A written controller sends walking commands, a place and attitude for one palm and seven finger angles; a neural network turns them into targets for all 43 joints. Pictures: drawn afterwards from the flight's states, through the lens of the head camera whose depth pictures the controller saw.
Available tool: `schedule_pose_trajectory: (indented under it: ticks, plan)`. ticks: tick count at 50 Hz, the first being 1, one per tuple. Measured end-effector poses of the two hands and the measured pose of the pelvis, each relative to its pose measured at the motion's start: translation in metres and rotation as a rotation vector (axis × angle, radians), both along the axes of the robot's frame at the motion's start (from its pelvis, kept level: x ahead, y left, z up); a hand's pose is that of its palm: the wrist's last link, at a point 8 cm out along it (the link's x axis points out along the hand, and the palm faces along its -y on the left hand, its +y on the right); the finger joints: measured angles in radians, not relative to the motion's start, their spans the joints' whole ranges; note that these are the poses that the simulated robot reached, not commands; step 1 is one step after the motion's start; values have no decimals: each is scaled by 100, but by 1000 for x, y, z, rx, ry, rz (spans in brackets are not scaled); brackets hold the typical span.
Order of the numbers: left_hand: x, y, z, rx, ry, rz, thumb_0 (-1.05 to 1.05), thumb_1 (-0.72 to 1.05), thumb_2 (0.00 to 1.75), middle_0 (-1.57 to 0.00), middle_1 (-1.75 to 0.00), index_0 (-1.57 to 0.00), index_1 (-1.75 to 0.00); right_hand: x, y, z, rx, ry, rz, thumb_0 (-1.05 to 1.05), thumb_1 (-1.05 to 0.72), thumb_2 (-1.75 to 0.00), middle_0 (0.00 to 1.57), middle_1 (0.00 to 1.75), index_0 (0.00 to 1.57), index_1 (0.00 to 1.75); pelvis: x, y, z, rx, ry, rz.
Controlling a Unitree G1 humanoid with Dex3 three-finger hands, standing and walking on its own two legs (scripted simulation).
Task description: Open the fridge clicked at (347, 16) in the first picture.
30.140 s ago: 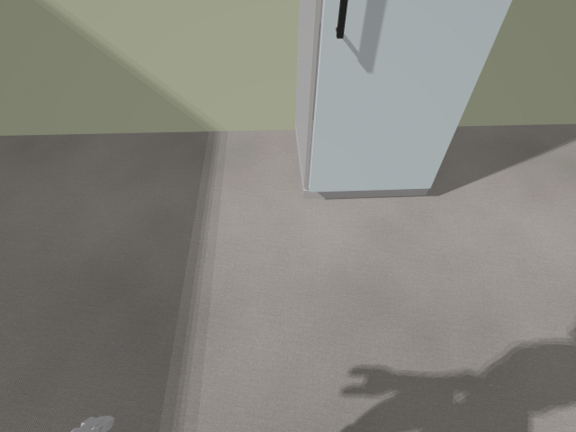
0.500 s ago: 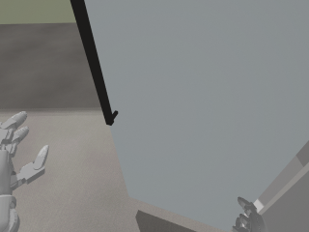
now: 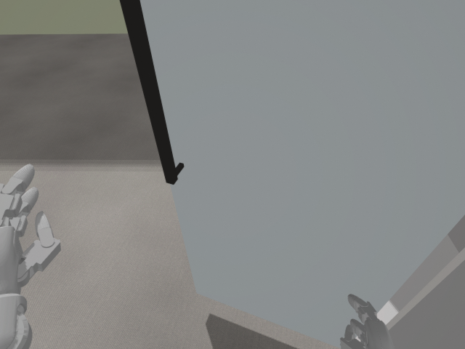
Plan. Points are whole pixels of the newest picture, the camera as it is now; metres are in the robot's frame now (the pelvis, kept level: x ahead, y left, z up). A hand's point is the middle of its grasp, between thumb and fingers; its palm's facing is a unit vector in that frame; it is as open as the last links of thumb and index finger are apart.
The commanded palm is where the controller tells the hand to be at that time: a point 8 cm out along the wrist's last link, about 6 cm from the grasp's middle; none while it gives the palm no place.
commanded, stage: step back with the hand held close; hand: left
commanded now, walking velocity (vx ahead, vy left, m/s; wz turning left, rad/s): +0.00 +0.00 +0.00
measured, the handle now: (155, 79) +0.45 +0.20 +0.27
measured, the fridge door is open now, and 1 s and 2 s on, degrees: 71 71 71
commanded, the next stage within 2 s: stop stepping back and stand still in 1.18 s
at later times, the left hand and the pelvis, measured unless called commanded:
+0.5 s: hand (22, 268) +0.15 +0.29 +0.15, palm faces +0.47 -0.75 -0.47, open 7.4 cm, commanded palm +0.09 +0.32 +0.17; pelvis -0.05 +0.03 -0.02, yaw -1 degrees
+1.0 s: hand out of the picture +0.06 +0.30 +0.16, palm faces +0.55 -0.72 -0.41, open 7.4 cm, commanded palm -0.01 +0.33 +0.17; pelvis -0.13 +0.02 -0.03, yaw +2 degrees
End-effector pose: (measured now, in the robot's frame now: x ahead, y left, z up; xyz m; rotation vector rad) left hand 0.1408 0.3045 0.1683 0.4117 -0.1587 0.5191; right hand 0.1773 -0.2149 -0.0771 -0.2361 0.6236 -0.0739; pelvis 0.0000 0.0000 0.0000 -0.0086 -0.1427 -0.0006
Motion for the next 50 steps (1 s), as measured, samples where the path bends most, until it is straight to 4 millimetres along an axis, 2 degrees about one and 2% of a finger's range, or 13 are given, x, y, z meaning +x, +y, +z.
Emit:
schedule_pose_trajectory:
  ticks: [7,12,16,22,26,33,39,45,50]
  plan:
    - [3,7,9,61,-28,-16,2,89,90,-21,-30,-21,-30,-10,1,-3,-1,30,-5,1,-90,-90,20,30,20,30,-7,5,-2,-9,48,5]
    - [6,6,-1,92,29,-85,1,89,90,-21,-30,-21,-30,-25,0,-5,-12,57,-61,1,-90,-90,20,30,20,30,-16,16,-6,-6,101,-10]
    - [0,10,-6,117,65,-121,1,89,90,-21,-30,-21,-30,-41,2,-8,-20,72,-106,1,-90,-90,20,30,20,30,-25,24,-9,1,114,-19]
    - [-22,21,1,168,21,-94,2,89,90,-22,-30,-21,-30,-63,10,-13,-19,81,-104,1,-90,-90,20,30,20,30,-43,28,-14,8,116,-19]
    - [-40,22,3,178,-25,-56,1,89,90,-22,-30,-21,-30,-76,13,-20,-6,78,-81,1,-90,-90,20,30,20,30,-58,25,-19,3,114,-12]
    - [-63,14,-1,152,-69,-62,1,89,90,-21,-30,-21,-30,-103,9,-26,-24,100,-79,1,-90,-90,20,30,20,30,-80,24,-22,-2,120,-5]
    - [-79,20,3,197,-95,-71,1,89,90,-22,-30,-21,-30,-126,5,-23,-40,85,-104,1,-90,-90,20,30,20,30,-97,26,-23,-21,109,13]
    - [-108,23,6,239,-123,-43,1,89,90,-22,-30,-21,-30,-139,3,-24,-49,62,-74,1,-90,-90,20,30,20,30,-113,22,-28,-15,90,40]
    - [-131,23,1,203,-152,-22,1,89,90,-22,-30,-21,-30,-148,3,-25,-73,70,-34,1,-90,-90,20,30,20,30,-132,22,-31,0,93,43]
